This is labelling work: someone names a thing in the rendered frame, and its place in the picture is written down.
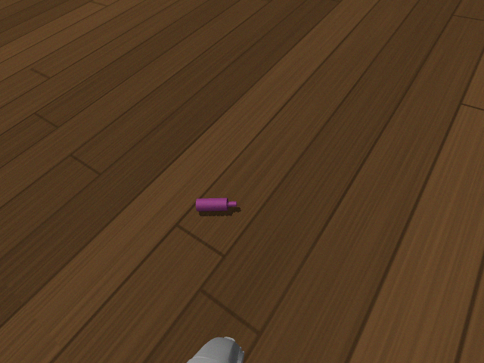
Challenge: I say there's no bottle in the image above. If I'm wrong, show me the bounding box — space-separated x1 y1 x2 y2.
196 198 237 212

